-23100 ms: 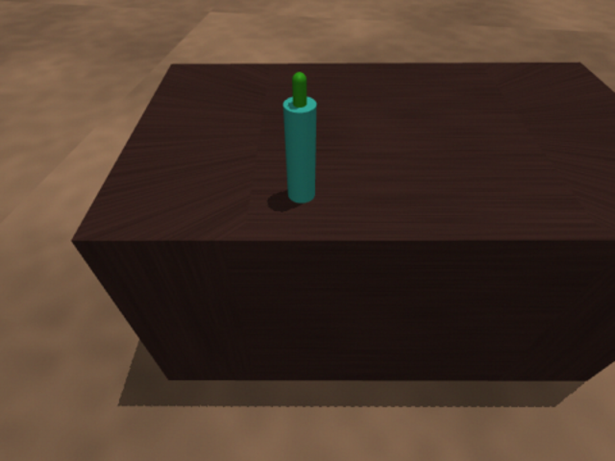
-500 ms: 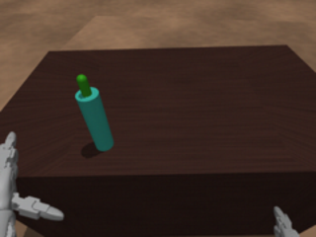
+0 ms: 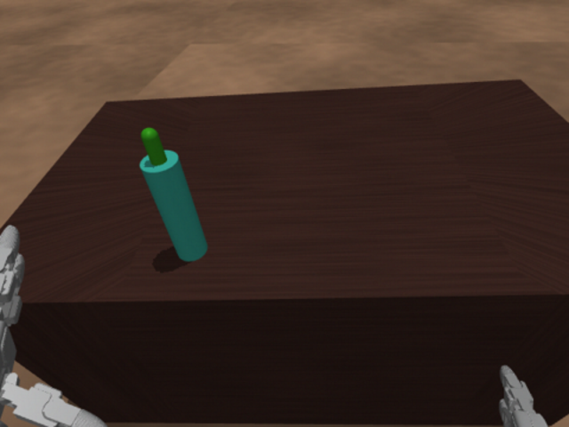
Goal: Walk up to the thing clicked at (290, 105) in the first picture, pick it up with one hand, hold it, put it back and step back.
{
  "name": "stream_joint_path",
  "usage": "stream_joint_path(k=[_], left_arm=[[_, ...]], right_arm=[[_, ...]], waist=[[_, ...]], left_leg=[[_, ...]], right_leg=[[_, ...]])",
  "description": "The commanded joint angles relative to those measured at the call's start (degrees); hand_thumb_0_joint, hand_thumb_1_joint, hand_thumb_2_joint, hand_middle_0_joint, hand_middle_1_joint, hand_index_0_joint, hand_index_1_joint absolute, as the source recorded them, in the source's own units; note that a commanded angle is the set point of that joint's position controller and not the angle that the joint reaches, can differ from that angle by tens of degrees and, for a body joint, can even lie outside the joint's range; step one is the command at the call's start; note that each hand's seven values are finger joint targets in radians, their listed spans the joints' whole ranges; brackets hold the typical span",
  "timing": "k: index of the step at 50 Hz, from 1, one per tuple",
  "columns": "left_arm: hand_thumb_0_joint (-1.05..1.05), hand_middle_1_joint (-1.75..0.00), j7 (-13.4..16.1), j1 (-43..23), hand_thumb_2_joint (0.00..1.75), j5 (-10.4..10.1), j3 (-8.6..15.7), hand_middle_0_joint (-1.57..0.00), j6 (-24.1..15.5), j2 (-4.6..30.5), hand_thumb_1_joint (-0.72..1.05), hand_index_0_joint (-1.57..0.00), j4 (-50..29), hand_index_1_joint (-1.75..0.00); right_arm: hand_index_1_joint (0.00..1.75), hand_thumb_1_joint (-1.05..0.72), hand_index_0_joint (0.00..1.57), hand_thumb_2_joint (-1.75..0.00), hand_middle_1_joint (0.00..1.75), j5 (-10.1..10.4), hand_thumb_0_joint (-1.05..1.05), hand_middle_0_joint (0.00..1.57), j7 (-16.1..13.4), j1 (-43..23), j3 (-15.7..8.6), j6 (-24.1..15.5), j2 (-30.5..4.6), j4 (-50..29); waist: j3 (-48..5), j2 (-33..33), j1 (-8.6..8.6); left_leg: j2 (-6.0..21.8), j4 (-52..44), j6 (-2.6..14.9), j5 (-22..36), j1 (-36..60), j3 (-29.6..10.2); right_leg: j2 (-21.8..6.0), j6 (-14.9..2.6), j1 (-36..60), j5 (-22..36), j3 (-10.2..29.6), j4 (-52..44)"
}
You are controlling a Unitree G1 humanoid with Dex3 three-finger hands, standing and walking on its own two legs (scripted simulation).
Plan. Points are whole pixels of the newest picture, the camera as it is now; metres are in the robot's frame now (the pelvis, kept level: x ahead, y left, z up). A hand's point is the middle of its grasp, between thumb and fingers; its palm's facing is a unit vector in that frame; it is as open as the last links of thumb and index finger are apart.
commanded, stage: sink last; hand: left
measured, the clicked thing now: (173, 198) +0.47 +0.23 +0.09
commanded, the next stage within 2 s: home in 0.04 s
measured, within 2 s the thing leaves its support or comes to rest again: neither
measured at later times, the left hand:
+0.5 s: hand (129, 413) +0.17 +0.23 -0.01, palm faces +0.21 -0.94 -0.26, open 17.2 cm
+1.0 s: hand (170, 413) +0.19 +0.20 -0.07, palm faces +0.10 -0.97 -0.24, open 17.5 cm
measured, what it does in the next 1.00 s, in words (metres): stands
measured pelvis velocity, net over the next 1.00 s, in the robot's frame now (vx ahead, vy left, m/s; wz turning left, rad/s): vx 0.02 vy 0.02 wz -0.02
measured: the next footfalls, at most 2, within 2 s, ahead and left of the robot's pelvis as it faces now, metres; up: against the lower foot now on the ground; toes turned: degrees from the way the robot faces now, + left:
none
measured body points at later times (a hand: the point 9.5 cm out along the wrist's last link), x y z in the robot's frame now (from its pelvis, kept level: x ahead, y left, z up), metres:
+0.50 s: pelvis +0.01 +0.02 +0.00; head +0.03 +0.02 +0.45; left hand +0.16 +0.28 +0.00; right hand +0.18 -0.19 -0.06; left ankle +0.04 +0.15 -0.71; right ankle +0.02 -0.13 -0.71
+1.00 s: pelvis +0.02 +0.02 -0.01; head +0.05 +0.02 +0.44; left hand +0.18 +0.25 -0.06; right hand +0.17 -0.22 -0.09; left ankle +0.04 +0.15 -0.71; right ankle +0.02 -0.13 -0.71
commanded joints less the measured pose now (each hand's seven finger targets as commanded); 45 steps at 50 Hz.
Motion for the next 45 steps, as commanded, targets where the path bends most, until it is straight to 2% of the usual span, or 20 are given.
stream_joint_path(k=[1,3,7,9,12,17,19,20,21,23,25,27,31,32,34,39,40,42,43,45], left_arm=[[0.00,-0.05,0.7,-2.2,0.03,-0.9,8.4,-0.06,-5.0,10.4,-0.55,-0.06,-4.9,-0.05],[0.00,-0.06,0.6,-1.9,0.03,-0.9,9.3,-0.06,-5.3,10.6,-0.57,-0.06,-1.9,-0.05],[0.00,-0.06,1.2,-3.2,0.04,-0.6,9.4,-0.08,-6.0,11.3,-0.61,-0.07,0.4,-0.07],[0.00,-0.07,1.8,-4.1,0.10,-0.4,8.4,-0.06,-6.1,11.4,-0.49,-0.06,0.2,-0.07],[0.00,-0.07,2.2,-2.9,0.09,0.4,3.4,-0.06,-5.3,7.2,-0.50,-0.06,4.7,-0.06],[0.00,-0.07,2.1,-3.7,0.11,1.5,-3.6,-0.06,-4.4,2.9,-0.47,-0.06,9.2,-0.07],[0.00,-0.07,2.1,-4.4,0.11,1.9,-5.3,-0.06,-4.1,2.6,-0.47,-0.06,8.1,-0.07],[0.00,-0.07,2.1,-1.0,0.11,2.1,-5.8,-0.06,-3.1,1.8,-0.46,-0.06,13.3,-0.07],[0.00,-0.07,2.1,-0.9,0.10,2.1,-6.4,-0.06,-2.3,1.9,-0.49,-0.06,14.0,-0.07],[0.00,-0.06,2.3,-1.9,0.09,2.5,-5.5,-0.05,-1.1,2.5,-0.50,-0.06,14.9,-0.06],[0.00,-0.06,2.4,-3.5,0.06,2.8,-8.1,-0.05,0.3,0.6,-0.54,-0.05,16.9,-0.06],[0.00,-0.05,2.5,-6.0,0.04,2.9,-11.0,-0.05,1.5,-1.2,-0.57,-0.05,19.0,-0.05],[0.00,-0.05,2.6,-10.5,0.06,3.5,-16.6,-0.05,3.0,-5.0,-0.55,-0.05,24.0,-0.05],[0.00,-0.06,2.8,-11.7,0.07,3.6,-16.9,-0.05,3.2,-4.6,-0.53,-0.05,23.4,-0.06],[0.00,-0.06,3.5,-12.0,0.07,3.8,-14.6,-0.05,3.7,-1.2,-0.53,-0.05,22.4,-0.06],[0.00,-0.05,4.1,-6.8,0.06,3.4,-14.0,-0.05,6.5,-1.0,-0.53,-0.05,26.0,-0.06],[0.00,-0.05,5.9,-8.4,0.05,3.3,-8.2,-0.05,6.3,4.6,-0.56,-0.05,16.1,-0.05],[0.00,-0.05,5.5,0.2,0.03,3.2,-16.4,-0.05,8.5,-3.9,-0.59,-0.04,25.0,-0.05],[0.00,-0.05,5.8,-2.6,0.04,2.9,-16.8,-0.05,8.8,-3.5,-0.57,-0.05,22.1,-0.05],[0.00,-0.05,5.7,-2.1,0.03,3.2,-19.5,-0.05,9.6,-7.1,-0.59,-0.04,27.5,-0.05]], right_arm=[[0.05,0.53,0.05,-0.05,0.05,0.6,0.00,0.06,0.2,-3.7,-3.3,-4.2,-7.0,-9.7],[0.05,0.51,0.05,-0.06,0.05,0.6,0.00,0.06,0.4,-3.9,-2.7,-4.4,-6.7,-8.9],[0.05,0.47,0.05,-0.07,0.05,0.5,0.00,0.06,-0.2,-5.5,-4.6,-4.9,-9.2,-10.7],[0.17,0.31,0.12,-0.23,0.17,0.5,0.00,0.12,-0.6,-5.6,-3.9,-5.3,-8.7,-9.7],[0.18,0.07,0.13,-0.47,0.18,0.1,0.00,0.13,-0.7,-5.5,0.8,-5.8,-4.5,-6.8],[0.20,-0.29,0.14,-0.55,0.20,-0.4,0.00,0.14,-0.6,-7.2,7.6,-6.4,-0.1,-5.0],[0.20,-0.33,0.14,-0.57,0.20,-0.7,0.00,0.14,-1.0,-5.8,7.3,-6.3,-0.4,-4.1],[0.22,-0.40,0.15,-0.61,0.22,-1.1,0.00,0.15,-1.5,-4.1,3.3,-6.2,-5.2,-4.4],[0.23,-0.47,0.16,-0.65,0.23,-1.2,0.00,0.16,-1.7,-3.1,1.7,-6.1,-7.5,-4.4],[0.26,-0.61,0.18,-0.76,0.26,-1.2,0.00,0.18,-1.7,-2.8,0.4,-5.7,-8.2,-4.3],[0.27,-0.74,0.18,-0.81,0.27,-1.3,0.00,0.18,-1.9,-4.7,-0.8,-5.5,-8.5,-4.1],[0.30,-0.88,0.20,-0.89,0.30,-1.2,0.00,0.20,-1.8,-5.5,0.5,-5.5,-7.4,-4.8],[0.30,-0.90,0.20,-0.90,0.30,-1.0,0.00,0.20,-1.3,-8.6,7.1,-5.1,-1.8,-8.4],[0.30,-0.90,0.20,-0.90,0.30,-1.1,0.00,0.20,-1.4,-7.8,7.8,-4.9,-1.4,-8.7],[0.30,-0.90,0.20,-0.90,0.30,-1.4,0.00,0.20,-1.8,-6.2,7.0,-4.0,-2.6,-8.5],[0.30,-0.90,0.20,-0.90,0.30,-1.6,0.00,0.20,-1.9,-4.4,5.9,-1.4,-3.9,-9.1],[0.30,-0.90,0.20,-0.90,0.30,-1.3,0.00,0.20,-2.5,-7.6,4.5,-1.0,-7.7,1.8],[0.30,-0.90,0.20,-0.90,0.30,-1.0,0.00,0.20,-2.8,-8.1,6.2,-1.0,-5.6,-0.2],[0.30,-0.90,0.20,-0.90,0.30,-0.8,0.00,0.20,-2.8,-8.4,6.2,-1.0,-5.6,0.0],[0.30,-0.90,0.20,-0.90,0.30,-0.7,0.00,0.20,-2.9,-9.9,6.2,-0.7,-5.5,1.5]], waist=[[1.9,-5.2,0.45],[1.7,-5.1,1.01],[-2.8,-3.5,0.35],[-3.3,-1.8,0.33],[-0.9,-1.6,-0.07],[-0.6,-1.7,-0.45],[-2.5,-0.1,-1.26],[-3.4,-2.5,-2.52],[-3.6,-3.1,-3.08],[-5.4,-1.5,-2.93],[-6.2,-1.8,-3.24],[-5.7,-0.9,-3.71],[-6.9,-2.0,-2.88],[-8.1,-1.7,-2.97],[-10.7,0.7,-1.77],[-9.7,2.8,-0.82],[-13.5,4.0,-0.15],[-7.0,-0.6,-2.22],[-6.4,-0.7,-2.91],[-3.0,-3.3,-4.09]], left_leg=[[-2.6,-6.9,2.74,-2.7,-1.0,4.0],[-2.4,-7.5,2.63,-2.7,-1.2,4.1],[-2.3,-8.2,2.59,-1.6,0.4,3.8],[-2.3,-8.1,2.58,-1.1,0.7,3.8],[-2.2,-8.2,2.69,-1.3,-0.7,3.8],[-2.1,-7.9,2.91,-2.1,-2.1,3.3],[-2.2,-7.1,2.73,-0.7,-1.0,3.8],[-1.9,-6.7,2.76,0.6,-0.3,3.4],[-1.6,-6.7,2.70,1.6,0.1,3.1],[-1.6,-6.2,2.35,3.4,0.8,3.2],[-1.3,-5.7,2.09,5.3,0.9,2.8],[-0.5,-5.5,1.88,5.4,0.2,2.0],[-0.1,-4.2,1.76,5.8,-1.9,1.6],[-0.1,-4.1,1.74,6.0,-1.6,1.6],[-0.3,-3.5,1.45,8.1,-1.1,2.2],[-1.0,-1.9,1.13,10.7,-2.8,4.0],[-0.8,-0.6,0.86,11.8,-0.2,3.0],[-0.7,-0.8,1.32,9.8,-2.4,3.2],[-0.6,-0.5,1.45,9.3,-2.9,3.2],[-0.3,0.0,1.70,7.6,-4.8,3.1]], right_leg=[[0.0,0.25,-2.1,-4.4,0.1,-13.4],[0.4,0.05,-2.1,-3.7,-0.8,-12.6],[1.2,-0.38,-0.8,-0.7,-1.9,-10.8],[1.1,-0.46,-0.7,-0.1,-1.7,-10.6],[1.3,-0.49,-1.9,0.3,-2.2,-9.8],[1.5,-0.39,-2.9,0.3,-2.9,-8.9],[1.6,-0.56,-3.8,1.8,-2.8,-8.5],[1.8,-0.38,-3.4,3.1,-3.1,-8.2],[2.2,-0.44,-3.4,4.2,-3.3,-7.8],[2.3,-0.77,-3.5,5.8,-3.2,-7.1],[2.5,-0.87,-3.6,7.2,-3.4,-6.1],[2.9,-0.99,-4.4,7.5,-3.7,-4.8],[2.5,-1.05,-4.6,7.3,-3.5,-3.7],[2.6,-1.10,-4.0,7.6,-3.5,-3.5],[2.4,-1.34,-2.4,9.1,-3.2,-3.1],[2.1,-1.39,-1.3,11.7,-2.3,-3.3],[2.9,-1.37,0.0,12.8,-2.5,-3.2],[3.2,-1.00,-2.2,11.6,-2.9,-4.0],[3.2,-0.98,-3.1,11.5,-2.9,-4.0],[3.3,-0.86,-5.9,10.3,-3.2,-4.1]])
